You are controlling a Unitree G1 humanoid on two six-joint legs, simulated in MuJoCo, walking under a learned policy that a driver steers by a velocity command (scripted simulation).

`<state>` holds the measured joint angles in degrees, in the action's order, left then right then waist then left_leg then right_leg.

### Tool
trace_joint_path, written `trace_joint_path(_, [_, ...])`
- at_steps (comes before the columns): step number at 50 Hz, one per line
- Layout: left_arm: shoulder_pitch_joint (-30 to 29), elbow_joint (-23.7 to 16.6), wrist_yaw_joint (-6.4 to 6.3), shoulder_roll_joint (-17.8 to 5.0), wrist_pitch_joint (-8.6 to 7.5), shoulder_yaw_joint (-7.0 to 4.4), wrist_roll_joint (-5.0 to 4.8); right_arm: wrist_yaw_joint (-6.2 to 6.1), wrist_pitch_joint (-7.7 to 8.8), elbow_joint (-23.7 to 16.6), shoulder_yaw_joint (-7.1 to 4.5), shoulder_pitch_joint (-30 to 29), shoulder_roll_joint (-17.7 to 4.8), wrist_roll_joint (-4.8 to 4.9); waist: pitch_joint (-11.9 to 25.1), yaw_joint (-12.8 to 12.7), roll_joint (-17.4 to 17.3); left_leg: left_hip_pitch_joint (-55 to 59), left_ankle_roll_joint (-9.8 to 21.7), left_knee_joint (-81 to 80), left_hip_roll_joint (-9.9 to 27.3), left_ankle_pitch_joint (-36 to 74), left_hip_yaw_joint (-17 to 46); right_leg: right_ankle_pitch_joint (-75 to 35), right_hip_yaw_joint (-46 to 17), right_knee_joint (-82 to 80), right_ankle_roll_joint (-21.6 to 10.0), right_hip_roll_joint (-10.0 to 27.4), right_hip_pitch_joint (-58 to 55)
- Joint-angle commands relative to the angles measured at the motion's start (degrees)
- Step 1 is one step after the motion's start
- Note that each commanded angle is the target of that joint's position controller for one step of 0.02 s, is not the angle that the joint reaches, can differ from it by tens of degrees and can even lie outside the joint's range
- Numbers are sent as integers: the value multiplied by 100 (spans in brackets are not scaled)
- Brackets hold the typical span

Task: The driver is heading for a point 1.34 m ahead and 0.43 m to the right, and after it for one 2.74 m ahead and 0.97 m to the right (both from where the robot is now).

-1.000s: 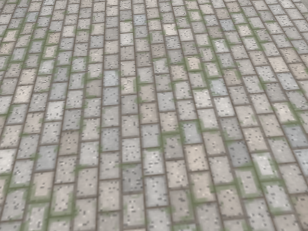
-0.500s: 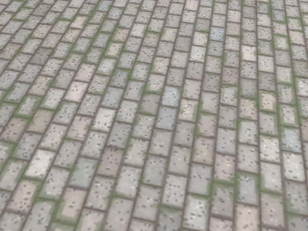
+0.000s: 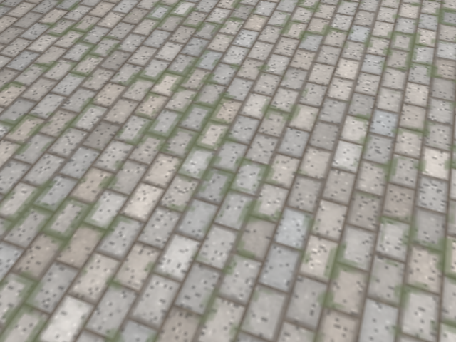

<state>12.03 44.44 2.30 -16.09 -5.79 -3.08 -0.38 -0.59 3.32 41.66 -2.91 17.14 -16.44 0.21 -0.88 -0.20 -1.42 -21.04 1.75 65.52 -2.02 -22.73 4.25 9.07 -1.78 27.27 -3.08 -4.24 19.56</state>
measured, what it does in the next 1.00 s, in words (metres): walks ahead, turning right: left foot, then right foot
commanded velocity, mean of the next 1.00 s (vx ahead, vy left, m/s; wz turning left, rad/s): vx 0.50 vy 0.00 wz -0.45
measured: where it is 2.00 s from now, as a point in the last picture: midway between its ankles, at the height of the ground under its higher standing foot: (329, 238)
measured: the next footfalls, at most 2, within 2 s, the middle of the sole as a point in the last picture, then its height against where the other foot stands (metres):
left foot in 0.34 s outside the picture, level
right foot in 0.84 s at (325, 332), level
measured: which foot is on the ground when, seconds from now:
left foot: up 0.00-0.32, down 0.34-0.86, up 0.88-1.00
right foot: down 0.00-0.34, up 0.36-0.82, down 0.84-1.00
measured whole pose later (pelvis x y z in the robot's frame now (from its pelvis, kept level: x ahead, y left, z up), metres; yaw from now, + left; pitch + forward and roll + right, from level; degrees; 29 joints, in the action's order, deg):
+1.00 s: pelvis +0.48 -0.13 +0.00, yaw -31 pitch +1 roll +0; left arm 12.6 38.1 1.9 -16.0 -2.6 -3.0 -0.1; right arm 0.5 5.4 45.2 -2.7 13.6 -17.7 0.9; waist -3.2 0.3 -1.2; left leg -27.2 -0.3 66.6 5.6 -20.3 0.9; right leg 10.0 1.2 27.3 -5.0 -4.3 18.6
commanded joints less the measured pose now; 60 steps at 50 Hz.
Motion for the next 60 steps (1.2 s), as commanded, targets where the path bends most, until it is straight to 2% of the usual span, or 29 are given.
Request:
trace_joint_path(1, [292, -294, -56, -626, 7, -123, 24, 14, 243, -659, -171, -422, -582, -118, 193, -80, 593, -1660, -78, -420, 569, 445, 172, -263, -2381, -1416, -1074, 1459, -1585])
trace_joint_path(4, [462, -236, -156, -786, 45, -176, -61, 21, 229, -737, -97, -613, -361, -114, 213, -59, 697, -1430, -301, -1473, 489, 474, -55, -857, -1975, -1528, -1185, 1346, -1268])
trace_joint_path(7, [615, -188, -258, -987, 124, -253, -100, 53, 260, -833, -17, -1210, -209, -75, 94, -239, 648, -989, -436, -2628, 341, 1532, -109, -795, -1673, -1567, -1035, 1173, -833])
trace_joint_path(12, [1044, -84, -319, -950, 267, -265, -150, 130, 346, -966, -62, -1843, -348, 32, 60, -410, 688, -301, -464, -3612, 76, 2238, 23, -355, -1946, -1225, -827, 1160, -799])
trace_joint_path(14, [1010, -108, -334, -973, 306, -289, -149, 132, 387, -964, -127, -1769, -479, 58, 70, -269, 788, 53, -359, -3856, 78, 2005, 64, -215, -2225, -972, -723, 1221, -898])
trace_joint_path(16, [882, -180, -333, -798, 322, -250, -128, 82, 414, -787, -243, -1114, -656, 33, 308, 128, 789, 1115, -109, -4220, 213, 1908, 15, -340, -2165, -338, -490, 964, -687])
trace_joint_path(17, [770, -286, -310, -521, 295, -154, -67, 27, 423, -700, -330, -381, -907, -47, 872, 500, 476, 2274, 210, -4129, 895, 1656, 577, -119, -1812, 829, -295, 689, -199])
trace_joint_path(18, [1288, -413, -316, -80, 238, -25, -70, -7, 351, -603, -443, 275, -1387, -118, 1654, 471, -884, 4023, 893, -4271, 2151, 1122, 2355, 1697, -959, 2624, 64, -57, 1281])
trace_joint_path(19, [1509, -511, -325, -382, 208, -42, -196, 60, 274, -411, -447, 509, -1275, -40, 1670, 397, -1695, 4104, 1345, -4755, 2773, -336, 4019, 2591, -688, 3778, 151, 174, 2419])
trace_joint_path(20, [1152, -433, -337, -818, 235, -163, -220, 70, 274, -472, -331, 218, -817, -9, 865, 467, -896, 3440, 1162, -4933, 2465, -707, 3481, 2091, -799, 4258, 197, 475, 2694])
trace_joint_path(21, [783, -474, -331, -873, 273, -196, -163, 72, 260, -478, -261, -41, -605, -21, 379, 431, -527, 2840, 964, -4985, 2179, -121, 2586, 1628, -649, 4310, 236, 635, 2648])
trace_joint_path(22, [636, -501, -316, -793, 300, -202, -113, 87, 255, -452, -205, -279, -454, -50, 121, 313, -369, 2340, 881, -5128, 1919, 528, 1986, 1295, -588, 4155, 280, 770, 2490])
trace_joint_path(23, [552, -545, -288, -720, 328, -220, -93, 88, 257, -406, -172, -428, -356, -84, -21, 202, -462, 1993, 823, -5258, 1745, 1010, 1529, 1071, -569, 3980, 298, 911, 2337])
trace_joint_path(25, [493, -628, -228, -489, 387, -181, -122, 92, 298, -318, -194, -502, -387, -82, -78, 111, -574, 1593, 824, -5511, 1598, 1581, 907, 790, -424, 3807, 345, 1028, 2093])
trace_joint_path(28, [171, -835, -181, -358, 417, -134, -83, 77, 342, -154, -273, -442, -604, -55, -111, 108, -359, 1572, 964, -5698, 1670, 2277, 337, 286, -387, 3225, 450, 1100, 2251])
trace_joint_path(33, [-597, -1073, -10, -259, 344, -45, -81, 33, 275, 62, -330, -305, -881, -10, -209, 348, -169, 1683, 788, -5714, 1555, 2739, -634, -1027, -40, 1655, 347, 1004, 1864])
trace_joint_path(37, [-1142, -1373, 101, -341, 358, -55, -100, 26, 171, 269, -389, -6, -1093, 104, -358, 439, -166, 2249, 617, -5497, 1762, 3090, -959, -735, 218, 1020, 96, 881, 1789])
trace_joint_path(40, [-794, -1428, 117, -602, 403, -197, -46, -12, 56, 326, -448, 66, -1319, 166, 56, 81, -360, 2509, 446, -4358, 1778, 5566, -1280, 123, 653, 825, -258, 379, 787])
trace_joint_path(41, [-26, -1248, 81, -806, 420, -332, -50, -28, 17, 343, -424, 51, -1309, 181, 472, -392, -274, 2230, 326, -3367, 1651, 6020, -1448, -85, 732, 498, -452, 143, -347])
trace_joint_path(42, [947, -982, -19, -1130, 460, -504, -69, -48, 35, 329, -330, 146, -1129, 106, 972, -840, -28, 1190, 136, -2019, 1449, 5197, -1524, -341, 316, 401, -665, 251, -2034])
trace_joint_path(43, [1190, -916, -114, -1810, 453, -600, -87, 32, 132, 38, -58, 646, -363, -157, 1547, -403, 1513, -1379, -239, 227, 595, 334, -1483, 2, -2548, 244, -1541, 1911, -4196])
trace_joint_path(44, [1392, -1043, -96, -1533, 384, -486, -89, 107, 311, 94, -41, 524, -597, -25, 2628, -623, 1247, -1974, -269, 1252, 150, -1179, -176, 734, -4609, -742, -2091, 2632, -4543])
trace_joint_path(45, [1197, -954, -56, -1205, 319, -378, -22, 151, 378, -49, -175, -104, -1006, 243, 1819, -757, 793, -2466, -193, 1375, 457, -728, 41, 613, -3691, -875, -1738, 2398, -4033])
trace_joint_path(46, [875, -931, -57, -1081, 279, -334, -35, 140, 420, -148, -125, -388, -922, 253, 1123, -582, 628, -2472, -117, 985, 700, -262, -63, 262, -2860, -898, -1510, 2139, -3169])
trace_joint_path(47, [473, -937, -63, -894, 259, -268, -14, 91, 417, -92, -126, -477, -870, 122, 704, -347, 334, -2204, -129, 535, 912, 103, -104, -303, -2280, -970, -1328, 1912, -2336])
trace_joint_path(49, [94, -1000, -64, -655, 206, -176, 80, 84, 283, 21, -160, -201, -845, 39, 490, 34, 501, -1461, -179, 104, 1083, 494, -49, -1054, -1718, -1295, -1254, 1648, -1364])
trace_joint_path(52, [119, -833, -90, -753, 91, -203, 41, 63, 122, 67, -110, -183, -585, -23, 287, 141, 410, -1387, -375, -459, 1083, 957, -135, -1448, -1198, -1689, -1339, 1574, -884])
trace_joint_path(55, [301, -648, -165, -795, 87, -207, 33, 67, 117, -72, -65, -730, -464, -49, 29, -20, 390, -1655, -466, -1497, 1054, 2018, -147, -1419, -763, -1842, -1171, 1395, -931])
trace_joint_path(60, [777, -315, -212, -949, 131, -237, -32, 199, 209, -275, 16, -1627, -324, 42, -256, -400, 439, -1367, -381, -3023, 753, 3096, -299, -748, -533, -1884, -955, 1401, -1147])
